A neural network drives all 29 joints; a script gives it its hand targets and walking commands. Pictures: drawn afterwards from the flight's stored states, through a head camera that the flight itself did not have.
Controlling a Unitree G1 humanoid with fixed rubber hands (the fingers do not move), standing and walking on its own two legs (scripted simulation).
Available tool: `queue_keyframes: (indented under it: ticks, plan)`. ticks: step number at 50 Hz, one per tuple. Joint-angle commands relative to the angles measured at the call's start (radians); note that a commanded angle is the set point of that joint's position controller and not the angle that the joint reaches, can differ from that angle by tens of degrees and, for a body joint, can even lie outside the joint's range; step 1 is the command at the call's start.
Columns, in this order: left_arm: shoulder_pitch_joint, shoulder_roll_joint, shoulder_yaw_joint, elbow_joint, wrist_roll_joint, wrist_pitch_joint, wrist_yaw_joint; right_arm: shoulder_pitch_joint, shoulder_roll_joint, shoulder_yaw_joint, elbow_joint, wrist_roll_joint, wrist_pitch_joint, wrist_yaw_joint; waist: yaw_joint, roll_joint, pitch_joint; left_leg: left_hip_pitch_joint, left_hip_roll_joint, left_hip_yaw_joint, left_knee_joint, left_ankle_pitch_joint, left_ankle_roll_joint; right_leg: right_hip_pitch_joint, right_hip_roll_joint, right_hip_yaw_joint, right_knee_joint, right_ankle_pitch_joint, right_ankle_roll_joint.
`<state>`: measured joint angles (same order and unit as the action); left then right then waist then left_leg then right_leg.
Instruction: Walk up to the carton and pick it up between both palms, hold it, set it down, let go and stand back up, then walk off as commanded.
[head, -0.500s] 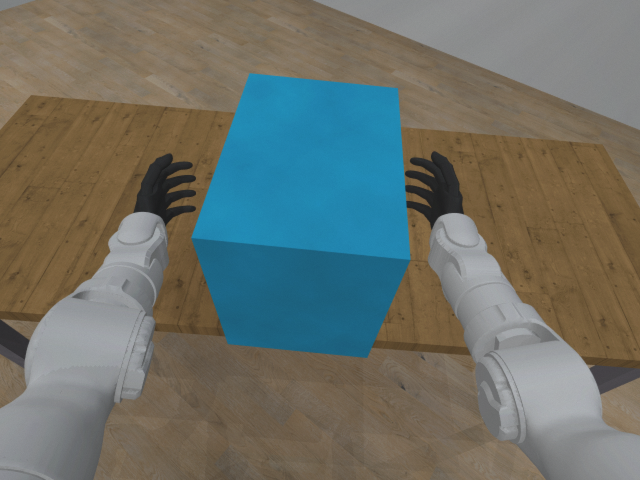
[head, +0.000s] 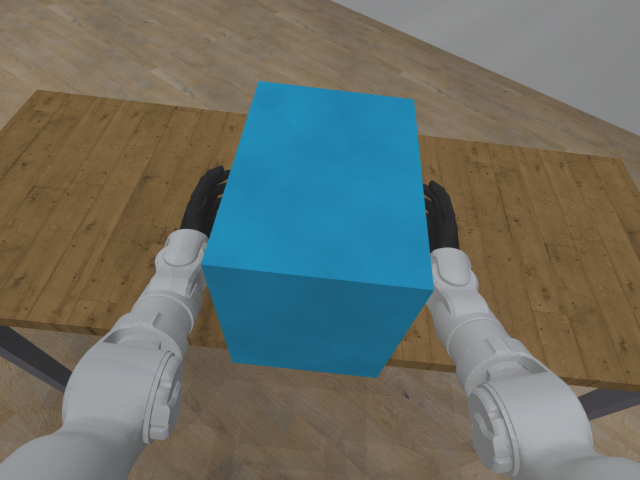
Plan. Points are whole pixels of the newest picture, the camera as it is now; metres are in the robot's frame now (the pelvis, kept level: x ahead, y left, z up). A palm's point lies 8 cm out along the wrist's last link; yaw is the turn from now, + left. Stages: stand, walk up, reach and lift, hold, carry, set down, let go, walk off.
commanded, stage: reach and lift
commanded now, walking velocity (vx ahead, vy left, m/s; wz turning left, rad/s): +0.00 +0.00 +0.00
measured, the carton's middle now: (320, 235) +0.43 +0.00 +0.02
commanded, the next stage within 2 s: none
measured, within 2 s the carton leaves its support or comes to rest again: leaves its support in 1.48 s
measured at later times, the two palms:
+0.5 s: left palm (202, 244) +0.39 +0.15 +0.05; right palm (443, 259) +0.37 -0.16 +0.06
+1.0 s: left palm (202, 247) +0.39 +0.15 +0.05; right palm (444, 262) +0.37 -0.16 +0.06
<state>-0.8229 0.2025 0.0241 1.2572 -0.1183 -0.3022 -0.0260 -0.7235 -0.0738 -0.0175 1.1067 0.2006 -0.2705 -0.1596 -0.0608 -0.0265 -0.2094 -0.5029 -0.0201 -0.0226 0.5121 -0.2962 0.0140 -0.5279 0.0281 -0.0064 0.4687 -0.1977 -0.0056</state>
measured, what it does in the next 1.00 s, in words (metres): stands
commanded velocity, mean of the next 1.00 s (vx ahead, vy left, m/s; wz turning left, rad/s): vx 0.00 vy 0.00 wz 0.00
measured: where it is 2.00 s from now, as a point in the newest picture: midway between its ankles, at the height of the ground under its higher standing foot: outside the picture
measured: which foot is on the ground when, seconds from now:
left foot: down 0.00-1.00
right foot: down 0.00-1.00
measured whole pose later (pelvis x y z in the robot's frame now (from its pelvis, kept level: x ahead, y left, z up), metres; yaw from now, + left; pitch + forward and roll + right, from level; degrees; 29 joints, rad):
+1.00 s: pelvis -0.03 -0.01 +0.00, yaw +0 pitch +14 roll -1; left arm -0.86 0.18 0.27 1.41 0.06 -0.42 -0.01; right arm -0.74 0.08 -0.38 1.05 -0.22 -0.24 -0.17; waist -0.07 -0.01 -0.16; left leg -0.49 -0.02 -0.02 0.51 -0.26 0.01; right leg -0.51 0.02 -0.01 0.46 -0.19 -0.01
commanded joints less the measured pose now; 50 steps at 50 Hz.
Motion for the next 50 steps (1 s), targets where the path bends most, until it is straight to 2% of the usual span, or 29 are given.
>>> queue_keyframes:
  ticks: [1, 3, 5, 8, 9, 10, 12, 13, 14, 17, 20, 24, 25, 26, 28, 29, 32, 33, 34, 35, 36, 38, 39, 42, 43, 44, 47, 48, 50]
  plan:
    - [-0.447, -0.071, 0.112, -0.173, 0.131, -0.045, 0.011, -0.44, 0.085, -0.08, -0.163, -0.157, -0.07, 0.053, 0.028, 0.152, -0.533, 0.313, 0.037, 0.021, 0.06, 0.801, -0.128, 0.349, -0.013, -0.039, -0.013, 0.518, 0.01]
    - [-0.449, -0.081, 0.154, -0.141, 0.173, -0.044, 0.013, -0.443, 0.108, -0.115, -0.166, -0.203, -0.074, 0.049, 0.018, 0.108, -0.485, 0.275, 0.035, 0.031, 0.04, 0.738, -0.114, 0.413, -0.02, -0.032, -0.017, 0.553, 0.018]
    - [-0.47, -0.164, 0.159, -0.13, 0.224, -0.058, -0.012, -0.459, 0.21, -0.14, -0.15, -0.268, -0.072, 0.071, 0.021, 0.117, -0.48, 0.239, 0.028, 0.045, 0.012, 0.679, -0.107, 0.448, -0.036, -0.033, -0.017, 0.56, 0.021]
    - [-0.539, -0.549, 0.105, -0.105, 0.299, -0.076, -0.103, -0.561, 0.599, -0.1, -0.205, -0.403, -0.09, 0.158, 0.011, 0.112, -0.495, 0.263, 0.024, 0.044, -0.02, 0.656, -0.102, 0.494, -0.036, -0.052, -0.028, 0.552, 0.011]
    - [-0.556, -0.597, 0.092, -0.075, 0.303, -0.086, -0.118, -0.559, 0.64, -0.114, -0.181, -0.436, -0.093, 0.171, -0.017, 0.122, -0.481, 0.276, 0.022, 0.041, -0.019, 0.659, -0.108, 0.496, -0.04, -0.054, -0.037, 0.564, 0.012]
    - [-0.537, -0.6, 0.099, -0.021, 0.313, -0.09, -0.123, -0.54, 0.648, -0.123, -0.161, -0.454, -0.091, 0.173, -0.025, 0.137, -0.461, 0.273, 0.021, 0.039, -0.03, 0.623, -0.108, 0.52, -0.042, -0.055, -0.045, 0.565, 0.011]
    - [-0.51, -0.6, 0.116, 0.014, 0.321, -0.094, -0.133, -0.526, 0.66, -0.136, -0.142, -0.499, -0.078, 0.177, -0.023, 0.1, -0.423, 0.265, 0.02, 0.046, -0.041, 0.598, -0.103, 0.558, -0.044, -0.06, -0.047, 0.579, 0.018]
    - [-0.524, -0.61, 0.115, 0.011, 0.318, -0.099, -0.134, -0.528, 0.654, -0.16, -0.13, -0.514, -0.08, 0.178, -0.032, 0.12, -0.417, 0.278, 0.024, 0.043, -0.042, 0.601, -0.11, 0.543, -0.043, -0.067, -0.045, 0.564, 0.014]
    - [-0.523, -0.602, 0.133, 0.009, 0.318, -0.108, -0.135, -0.535, 0.681, -0.124, -0.176, -0.51, -0.078, 0.178, -0.001, 0.098, -0.429, 0.242, 0.017, 0.05, -0.039, 0.587, -0.098, 0.592, -0.046, -0.05, -0.042, 0.587, 0.017]
    - [-0.564, -0.608, 0.119, 0.029, 0.309, -0.117, -0.139, -0.539, 0.694, -0.147, -0.15, -0.532, -0.074, 0.179, -0.027, 0.108, -0.425, 0.242, 0.021, 0.034, -0.057, 0.581, -0.103, 0.586, -0.044, -0.062, -0.039, 0.574, 0.016]
    - [-0.596, -0.605, 0.116, 0.037, 0.307, -0.125, -0.134, -0.552, 0.705, -0.164, -0.164, -0.543, -0.065, 0.182, -0.022, 0.109, -0.444, 0.23, 0.022, 0.036, -0.065, 0.52, -0.101, 0.579, -0.043, -0.056, -0.05, 0.502, 0.006]
    - [-0.612, -0.576, 0.137, 0.059, 0.296, -0.144, -0.143, -0.552, 0.757, -0.14, -0.184, -0.551, -0.046, 0.182, -0.005, 0.038, -0.449, 0.103, 0.002, 0.062, -0.089, 0.379, -0.07, 0.677, -0.066, -0.029, -0.036, 0.524, 0.028]
    - [-0.607, -0.587, 0.134, 0.062, 0.294, -0.146, -0.142, -0.545, 0.744, -0.15, -0.18, -0.563, -0.04, 0.181, -0.025, 0.039, -0.436, 0.106, 0.005, 0.049, -0.104, 0.375, -0.07, 0.682, -0.067, -0.033, -0.027, 0.528, 0.029]
    - [-0.621, -0.577, 0.143, 0.058, 0.293, -0.15, -0.142, -0.546, 0.757, -0.143, -0.187, -0.567, -0.038, 0.181, -0.004, 0.035, -0.446, 0.077, 0.005, 0.059, -0.094, 0.368, -0.066, 0.694, -0.068, -0.024, -0.022, 0.515, 0.029]
    - [-0.648, -0.586, 0.139, 0.058, 0.291, -0.149, -0.142, -0.557, 0.757, -0.159, -0.185, -0.572, -0.029, 0.182, -0.023, 0.041, -0.437, 0.063, 0.006, 0.057, -0.104, 0.324, -0.064, 0.685, -0.072, -0.023, -0.024, 0.488, 0.029]
    - [-0.658, -0.576, 0.137, 0.067, 0.285, -0.153, -0.143, -0.574, 0.752, -0.158, -0.203, -0.572, -0.029, 0.186, -0.015, 0.038, -0.446, 0.052, 0.005, 0.057, -0.102, 0.301, -0.06, 0.672, -0.074, -0.022, -0.023, 0.465, 0.03]
    - [-0.674, -0.591, 0.128, 0.058, 0.289, -0.15, -0.135, -0.569, 0.767, -0.164, -0.179, -0.572, -0.019, 0.19, -0.02, 0.058, -0.442, 0.066, 0.01, 0.049, -0.099, 0.313, -0.067, 0.659, -0.069, -0.027, -0.025, 0.425, 0.021]
    - [-0.695, -0.593, 0.12, 0.044, 0.287, -0.147, -0.131, -0.579, 0.756, -0.186, -0.171, -0.573, -0.018, 0.193, -0.035, 0.073, -0.435, 0.082, 0.012, 0.042, -0.103, 0.296, -0.07, 0.625, -0.066, -0.034, -0.031, 0.393, 0.017]
    - [-0.656, -0.591, 0.134, 0.068, 0.296, -0.143, -0.134, -0.568, 0.764, -0.171, -0.175, -0.572, -0.012, 0.193, -0.017, 0.058, -0.424, 0.073, 0.01, 0.055, -0.097, 0.309, -0.064, 0.647, -0.067, -0.025, -0.032, 0.416, 0.018]
    - [-0.68, -0.589, 0.124, 0.066, 0.287, -0.145, -0.135, -0.562, 0.775, -0.17, -0.17, -0.574, -0.011, 0.19, -0.027, 0.057, -0.427, 0.051, 0.004, 0.052, -0.102, 0.29, -0.065, 0.662, -0.07, -0.026, -0.029, 0.417, 0.021]
    - [-0.68, -0.587, 0.128, 0.048, 0.28, -0.153, -0.135, -0.578, 0.776, -0.161, -0.19, -0.576, -0.016, 0.19, -0.011, 0.059, -0.465, 0.047, 0.005, 0.052, -0.092, 0.31, -0.062, 0.665, -0.07, -0.021, -0.018, 0.439, 0.022]
    - [-0.678, -0.593, 0.125, 0.063, 0.28, -0.152, -0.131, -0.574, 0.77, -0.161, -0.178, -0.572, -0.014, 0.193, -0.026, 0.068, -0.44, 0.052, 0.006, 0.045, -0.096, 0.315, -0.065, 0.657, -0.071, -0.028, -0.016, 0.439, 0.02]
    - [-0.675, -0.601, 0.129, 0.059, 0.284, -0.155, -0.127, -0.582, 0.777, -0.143, -0.186, -0.561, -0.015, 0.193, -0.008, 0.062, -0.462, 0.068, 0.011, 0.046, -0.088, 0.334, -0.063, 0.647, -0.065, -0.03, -0.014, 0.437, 0.021]
    - [-0.69, -0.605, 0.111, 0.041, 0.274, -0.156, -0.128, -0.564, 0.783, -0.14, -0.18, -0.564, -0.016, 0.189, -0.028, 0.066, -0.463, 0.067, 0.007, 0.04, -0.081, 0.341, -0.065, 0.656, -0.067, -0.027, -0.01, 0.463, 0.02]
    - [-0.663, -0.604, 0.121, 0.056, 0.276, -0.157, -0.129, -0.572, 0.791, -0.121, -0.193, -0.556, -0.015, 0.188, -0.011, 0.052, -0.455, 0.052, 0.005, 0.047, -0.077, 0.344, -0.059, 0.664, -0.069, -0.024, -0.007, 0.471, 0.023]
    - [-0.68, -0.618, 0.103, 0.031, 0.265, -0.158, -0.125, -0.567, 0.79, -0.124, -0.184, -0.553, -0.014, 0.188, -0.032, 0.067, -0.472, 0.065, 0.01, 0.038, -0.083, 0.35, -0.069, 0.655, -0.063, -0.034, -0.005, 0.466, 0.019]
    - [-0.673, -0.615, 0.114, 0.049, 0.269, -0.157, -0.125, -0.576, 0.8, -0.109, -0.205, -0.549, -0.011, 0.19, -0.007, 0.066, -0.48, 0.064, 0.01, 0.044, -0.075, 0.346, -0.06, 0.65, -0.065, -0.026, -0.009, 0.462, 0.021]
    - [-0.675, -0.611, 0.109, 0.05, 0.267, -0.154, -0.125, -0.575, 0.797, -0.119, -0.191, -0.545, -0.009, 0.189, -0.016, 0.058, -0.446, 0.037, 0.006, 0.041, -0.087, 0.309, -0.058, 0.662, -0.069, -0.024, -0.01, 0.454, 0.024]
    - [-0.693, -0.624, 0.111, 0.038, 0.273, -0.155, -0.12, -0.568, 0.805, -0.131, -0.174, -0.557, -0.01, 0.189, -0.023, 0.064, -0.46, 0.065, 0.009, 0.04, -0.078, 0.351, -0.062, 0.639, -0.064, -0.032, -0.008, 0.465, 0.023]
